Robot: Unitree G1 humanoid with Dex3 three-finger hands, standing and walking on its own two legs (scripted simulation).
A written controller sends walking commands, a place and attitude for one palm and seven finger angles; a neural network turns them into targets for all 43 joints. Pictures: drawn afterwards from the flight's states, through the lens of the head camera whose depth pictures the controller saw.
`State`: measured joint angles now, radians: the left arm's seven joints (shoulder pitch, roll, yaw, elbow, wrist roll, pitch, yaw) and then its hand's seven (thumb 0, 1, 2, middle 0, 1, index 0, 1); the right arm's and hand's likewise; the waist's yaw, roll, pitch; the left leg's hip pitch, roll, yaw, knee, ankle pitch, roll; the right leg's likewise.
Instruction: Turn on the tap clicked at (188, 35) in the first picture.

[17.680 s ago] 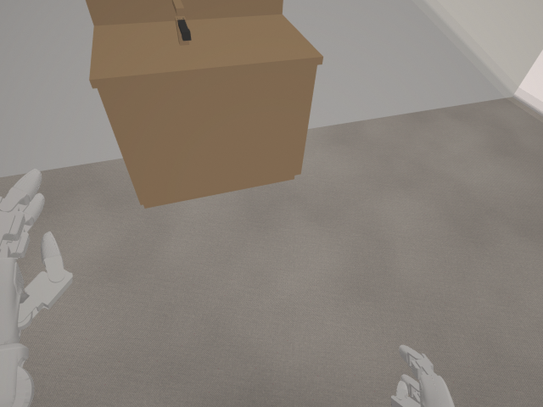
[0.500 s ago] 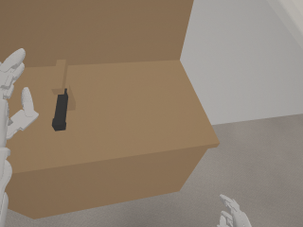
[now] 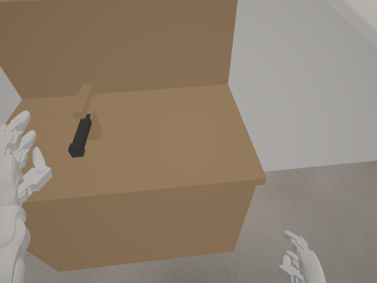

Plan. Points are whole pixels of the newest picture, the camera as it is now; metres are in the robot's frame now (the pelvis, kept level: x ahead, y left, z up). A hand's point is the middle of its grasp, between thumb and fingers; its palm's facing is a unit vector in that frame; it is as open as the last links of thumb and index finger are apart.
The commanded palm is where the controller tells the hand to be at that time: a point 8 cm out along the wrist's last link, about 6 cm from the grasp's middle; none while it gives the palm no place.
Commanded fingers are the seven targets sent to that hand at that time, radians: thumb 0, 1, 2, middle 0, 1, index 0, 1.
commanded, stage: turn the palm inward beside the body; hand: left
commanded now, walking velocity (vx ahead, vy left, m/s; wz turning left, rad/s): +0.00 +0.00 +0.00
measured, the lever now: (76, 150) +0.39 +0.35 +0.05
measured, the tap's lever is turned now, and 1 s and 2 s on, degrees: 0 0 0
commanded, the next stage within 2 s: reach beside the lever's end, fingers flat in 1.62 s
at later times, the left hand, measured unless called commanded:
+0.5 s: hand (74, 175) +0.25 +0.25 +0.14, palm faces +0.35 -0.91 -0.23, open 7.5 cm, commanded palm +0.20 +0.30 +0.16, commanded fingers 0.00 0.90 0.90 -0.20 -0.30 -0.20 -0.30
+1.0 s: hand (56, 202) +0.20 +0.26 +0.14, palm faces +0.42 -0.90 -0.16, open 7.5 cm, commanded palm +0.14 +0.30 +0.15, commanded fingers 0.00 0.90 0.90 -0.20 -0.30 -0.20 -0.30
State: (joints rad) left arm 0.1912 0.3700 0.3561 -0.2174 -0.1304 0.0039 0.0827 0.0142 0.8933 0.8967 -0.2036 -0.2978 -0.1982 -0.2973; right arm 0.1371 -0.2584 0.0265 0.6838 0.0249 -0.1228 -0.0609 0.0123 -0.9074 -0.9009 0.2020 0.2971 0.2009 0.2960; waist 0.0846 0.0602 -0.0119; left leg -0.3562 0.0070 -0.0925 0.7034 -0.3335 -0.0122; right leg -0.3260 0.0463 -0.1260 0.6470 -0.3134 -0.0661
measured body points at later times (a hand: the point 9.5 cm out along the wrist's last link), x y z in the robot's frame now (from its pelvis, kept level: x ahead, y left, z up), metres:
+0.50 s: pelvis +0.05 +0.02 +0.00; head +0.05 +0.01 +0.45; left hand +0.22 +0.29 +0.16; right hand +0.23 -0.23 -0.08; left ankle +0.03 +0.14 -0.72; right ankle +0.03 -0.07 -0.72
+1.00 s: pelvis +0.01 +0.03 +0.00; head -0.01 +0.02 +0.45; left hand +0.17 +0.30 +0.15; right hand +0.21 -0.18 -0.07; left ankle +0.03 +0.14 -0.72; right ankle +0.03 -0.07 -0.72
